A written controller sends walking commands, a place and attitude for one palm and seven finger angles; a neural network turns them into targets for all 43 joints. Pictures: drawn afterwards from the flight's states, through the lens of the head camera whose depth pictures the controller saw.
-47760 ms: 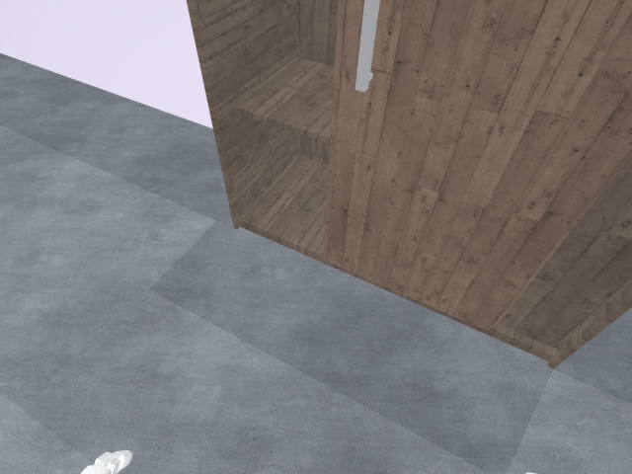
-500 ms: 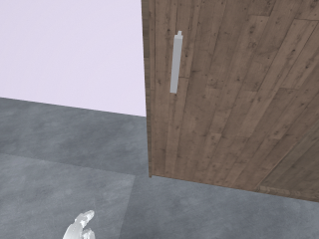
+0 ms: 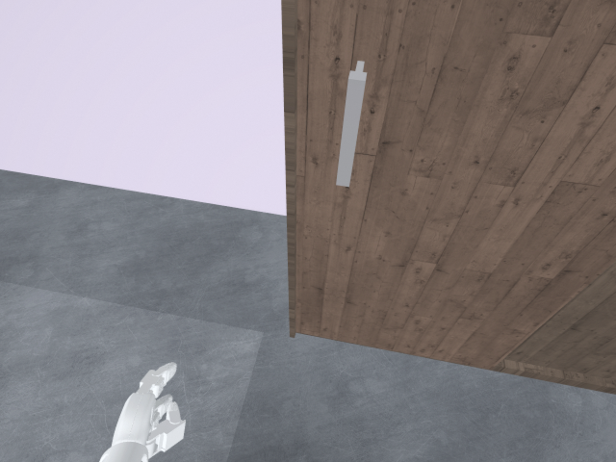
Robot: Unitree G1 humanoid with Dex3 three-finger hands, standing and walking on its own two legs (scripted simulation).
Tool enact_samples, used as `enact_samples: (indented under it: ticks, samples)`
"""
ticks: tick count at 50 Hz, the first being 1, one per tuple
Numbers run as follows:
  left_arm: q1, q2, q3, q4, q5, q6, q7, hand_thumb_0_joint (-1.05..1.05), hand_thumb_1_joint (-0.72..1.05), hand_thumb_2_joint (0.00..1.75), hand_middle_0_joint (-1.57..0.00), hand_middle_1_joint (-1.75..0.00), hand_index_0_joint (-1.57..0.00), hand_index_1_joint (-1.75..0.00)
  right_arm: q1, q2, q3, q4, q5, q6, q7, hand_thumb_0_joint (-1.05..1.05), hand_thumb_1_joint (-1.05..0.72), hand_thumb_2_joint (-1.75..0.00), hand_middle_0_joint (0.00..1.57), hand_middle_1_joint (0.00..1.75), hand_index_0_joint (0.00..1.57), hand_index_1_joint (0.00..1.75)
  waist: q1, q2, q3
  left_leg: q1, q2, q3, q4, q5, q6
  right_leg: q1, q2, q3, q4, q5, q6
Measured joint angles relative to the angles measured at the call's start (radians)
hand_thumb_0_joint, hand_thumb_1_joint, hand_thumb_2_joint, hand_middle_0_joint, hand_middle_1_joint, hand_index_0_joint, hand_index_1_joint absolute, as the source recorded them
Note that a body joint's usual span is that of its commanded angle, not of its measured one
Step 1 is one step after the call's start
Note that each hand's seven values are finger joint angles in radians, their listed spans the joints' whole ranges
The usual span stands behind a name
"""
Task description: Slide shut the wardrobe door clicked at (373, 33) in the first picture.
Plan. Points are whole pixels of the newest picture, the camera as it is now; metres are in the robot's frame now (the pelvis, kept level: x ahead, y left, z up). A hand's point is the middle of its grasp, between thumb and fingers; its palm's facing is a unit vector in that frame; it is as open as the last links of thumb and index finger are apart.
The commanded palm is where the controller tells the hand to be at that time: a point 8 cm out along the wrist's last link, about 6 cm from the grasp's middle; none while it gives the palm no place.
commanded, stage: let the arm hang, fingers relaxed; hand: right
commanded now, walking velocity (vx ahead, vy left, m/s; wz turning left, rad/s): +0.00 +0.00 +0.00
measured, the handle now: (351, 127) +0.57 -0.03 +0.13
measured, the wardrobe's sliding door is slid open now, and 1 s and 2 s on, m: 0.00 0.00 0.00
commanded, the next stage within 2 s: look to check the result in 1.18 s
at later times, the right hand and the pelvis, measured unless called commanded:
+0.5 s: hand out of the picture -0.01 -0.19 -0.18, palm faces +0.05 +0.98 -0.17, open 7.0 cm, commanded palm none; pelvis -0.03 -0.01 +0.00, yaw -3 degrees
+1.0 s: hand out of the picture -0.02 -0.19 -0.17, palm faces +0.04 +0.98 -0.19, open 7.4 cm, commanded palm none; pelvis -0.02 -0.02 +0.00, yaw -1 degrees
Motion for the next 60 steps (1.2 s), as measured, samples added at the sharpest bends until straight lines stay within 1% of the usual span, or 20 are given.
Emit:
enact_samples:
  ticks: [4, 5, 6, 8, 11, 13, 15, 17, 19, 20, 22, 26, 32, 37, 41, 49, 53, 60]
  samples:
    - [0.012, 0.002, -0.001, 0.005, 0.003, 0.002, 0.011, 0.01, 0.9, 0.9, -0.21, -0.3, -0.2, -0.3, -0.023, 0.017, 0.031, -0.033, -0.008, 0.005, -0.004, 0.02, -0.88, -0.9, 0.21, 0.3, 0.21, 0.31, -0.014, 0.022, 0.008, 0.009, 0.003, 0.006, 0.002, 0.0, 0.001, 0.01, 0.004, 0.006, -0.005, 0.007, 0.0]
    - [0.01, 0.013, 0.004, 0.025, 0.003, -0.018, -0.009, 0.01, 0.9, 0.9, -0.21, -0.3, -0.2, -0.3, -0.054, 0.01, 0.053, 0.008, -0.025, -0.018, 0.01, 0.02, -0.89, -0.9, 0.21, 0.3, 0.21, 0.31, -0.013, 0.017, 0.0, -0.004, 0.006, 0.016, 0.014, -0.001, 0.001, -0.011, 0.006, 0.015, 0.014, 0.007, 0.0]
    - [0.003, 0.034, 0.01, 0.052, 0.004, -0.023, -0.034, 0.01, 0.9, 0.9, -0.2, -0.3, -0.2, -0.3, -0.105, 0.002, 0.093, 0.093, -0.045, -0.019, 0.038, 0.02, -0.89, -0.9, 0.21, 0.3, 0.2, 0.31, -0.016, 0.004, -0.011, -0.022, 0.01, 0.026, 0.036, -0.008, 0.0, -0.035, 0.009, 0.024, 0.04, 0.0, -0.002]
    - [-0.023, 0.079, 0.016, 0.105, 0.01, 0.006, -0.067, 0.01, 0.9, 0.9, -0.21, -0.3, -0.2, -0.3, -0.203, 0.007, 0.183, 0.318, -0.07, 0.041, 0.089, 0.01, -0.89, -0.9, 0.2, 0.3, 0.2, 0.31, -0.016, -0.029, -0.034, -0.055, 0.019, 0.036, 0.081, -0.028, -0.004, -0.074, 0.017, 0.033, 0.089, -0.018, -0.008]
    - [-0.049, 0.109, 0.021, 0.154, 0.025, 0.052, -0.082, 0.01, 0.9, 0.9, -0.21, -0.3, -0.2, -0.3, -0.294, 0.054, 0.289, 0.671, -0.087, 0.146, 0.132, 0.01, -0.89, -0.9, 0.2, 0.3, 0.2, 0.3, 0.009, -0.057, -0.055, -0.093, 0.033, 0.036, 0.14, -0.054, -0.01, -0.108, 0.031, 0.032, 0.136, -0.034, -0.02]
    - [-0.044, 0.105, 0.019, 0.171, 0.033, 0.071, -0.083, 0.01, 0.9, 0.9, -0.21, -0.3, -0.2, -0.3, -0.32, 0.091, 0.339, 0.857, -0.091, 0.192, 0.144, 0.01, -0.9, -0.9, 0.2, 0.3, 0.2, 0.3, 0.027, -0.045, -0.05, -0.104, 0.04, 0.032, 0.164, -0.062, -0.013, -0.111, 0.037, 0.027, 0.146, -0.035, -0.022]
    - [-0.024, 0.087, 0.011, 0.192, 0.041, 0.085, -0.081, 0.01, 0.9, 0.9, -0.2, -0.3, -0.2, -0.3, -0.329, 0.13, 0.374, 1.001, -0.09, 0.219, 0.147, 0.01, -0.9, -0.9, 0.2, 0.3, 0.19, 0.3, 0.038, -0.015, -0.035, -0.105, 0.045, 0.028, 0.173, -0.064, -0.013, -0.105, 0.042, 0.023, 0.141, -0.03, -0.022]
    - [0.003, 0.064, -0.002, 0.223, 0.046, 0.098, -0.079, 0.01, 0.9, 0.9, -0.2, -0.3, -0.2, -0.3, -0.327, 0.168, 0.401, 1.115, -0.085, 0.232, 0.147, 0.01, -0.9, -0.9, 0.2, 0.3, 0.19, 0.3, 0.04, 0.02, -0.016, -0.096, 0.045, 0.027, 0.161, -0.054, -0.014, -0.093, 0.041, 0.022, 0.123, -0.019, -0.021]
    - [0.032, 0.042, -0.015, 0.261, 0.049, 0.108, -0.077, 0.01, 0.9, 0.9, -0.2, -0.29, -0.2, -0.3, -0.319, 0.201, 0.423, 1.206, -0.081, 0.235, 0.148, 0.02, -0.9, -0.9, 0.2, 0.3, 0.19, 0.3, 0.036, 0.047, 0.002, -0.081, 0.041, 0.03, 0.131, -0.036, -0.014, -0.082, 0.038, 0.025, 0.1, -0.004, -0.02]
    - [0.048, 0.03, -0.02, 0.281, 0.049, 0.112, -0.075, 0.01, 0.9, 0.9, -0.2, -0.29, -0.2, -0.3, -0.318, 0.21, 0.405, 1.237, -0.071, 0.228, 0.133, 0.01, -0.93, -0.9, 0.2, 0.3, 0.2, 0.3, 0.031, 0.056, 0.01, -0.074, 0.038, 0.035, 0.113, -0.025, -0.012, -0.08, 0.035, 0.031, 0.089, 0.004, -0.019]
    - [0.078, 0.007, -0.027, 0.321, 0.048, 0.12, -0.072, 0.01, 0.9, 0.9, -0.2, -0.29, -0.2, -0.3, -0.319, 0.198, 0.395, 1.29, -0.068, 0.215, 0.126, -0.01, -0.97, -0.89, 0.21, 0.3, 0.2, 0.3, 0.017, 0.066, 0.023, -0.061, 0.034, 0.043, 0.078, -0.004, -0.008, -0.075, 0.033, 0.039, 0.066, 0.021, -0.016]
    - [0.115, -0.023, -0.024, 0.382, 0.048, 0.133, -0.065, 0.01, 0.9, 0.9, -0.2, -0.3, -0.2, -0.3, -0.3, 0.181, 0.392, 1.387, -0.071, 0.206, 0.131, -0.01, -0.97, -0.89, 0.21, 0.3, 0.2, 0.3, 0.006, 0.048, 0.033, -0.042, 0.03, 0.048, 0.025, 0.027, -0.008, -0.067, 0.03, 0.045, 0.034, 0.042, -0.018]
    - [0.136, -0.046, -0.015, 0.43, 0.043, 0.128, -0.057, 0.01, 0.9, 0.9, -0.2, -0.3, -0.2, -0.3, -0.267, 0.183, 0.389, 1.492, -0.07, 0.2, 0.126, 0.0, -0.94, -0.9, 0.2, 0.3, 0.2, 0.3, 0.006, 0.004, 0.029, -0.026, 0.037, 0.034, -0.008, 0.044, -0.017, -0.044, 0.037, 0.03, -0.005, 0.058, -0.028]
    - [0.129, -0.061, -0.013, 0.455, 0.04, 0.116, -0.054, 0.01, 0.9, 0.9, -0.2, -0.3, -0.2, -0.3, -0.266, 0.196, 0.39, 1.535, -0.07, 0.191, 0.119, 0.01, -0.92, -0.9, 0.2, 0.3, 0.19, 0.3, 0.006, -0.012, 0.019, -0.018, 0.044, 0.019, -0.013, 0.044, -0.024, -0.022, 0.044, 0.016, -0.029, 0.064, -0.034]
    - [0.115, -0.069, -0.013, 0.469, 0.039, 0.108, -0.053, 0.01, 0.9, 0.9, -0.2, -0.3, -0.2, -0.3, -0.281, 0.213, 0.392, 1.548, -0.07, 0.183, 0.116, 0.01, -0.91, -0.9, 0.2, 0.3, 0.19, 0.3, 0.005, -0.011, 0.01, -0.012, 0.047, 0.011, -0.012, 0.041, -0.027, -0.008, 0.047, 0.008, -0.043, 0.066, -0.035]
    - [0.095, -0.063, -0.008, 0.492, 0.039, 0.097, -0.048, 0.01, 0.91, 0.9, -0.2, -0.3, -0.2, -0.3, -0.323, 0.253, 0.399, 1.551, -0.072, 0.168, 0.113, 0.01, -0.91, -0.9, 0.2, 0.3, 0.19, 0.3, 0.008, 0.007, -0.002, 0.003, 0.049, 0.006, -0.015, 0.032, -0.027, 0.017, 0.049, 0.004, -0.061, 0.064, -0.033]
    - [0.088, -0.064, -0.008, 0.498, 0.039, 0.093, -0.045, 0.01, 0.91, 0.9, -0.2, -0.29, -0.2, -0.3, -0.331, 0.246, 0.396, 1.559, -0.072, 0.168, 0.11, 0.02, -0.93, -0.9, 0.2, 0.3, 0.2, 0.3, 0.011, 0.018, -0.001, 0.012, 0.044, 0.004, -0.019, 0.029, -0.024, 0.027, 0.045, 0.003, -0.066, 0.06, -0.029]
    - [0.083, -0.06, -0.008, 0.51, 0.038, 0.091, -0.042, 0.01, 0.9, 0.9, -0.2, -0.29, -0.2, -0.3, -0.339, 0.244, 0.394, 1.562, -0.068, 0.164, 0.114, 0.01, -0.92, -0.9, 0.2, 0.3, 0.2, 0.3, 0.01, 0.014, 0.012, 0.025, 0.04, 0.006, -0.032, 0.026, -0.021, 0.037, 0.041, 0.005, -0.074, 0.055, -0.025]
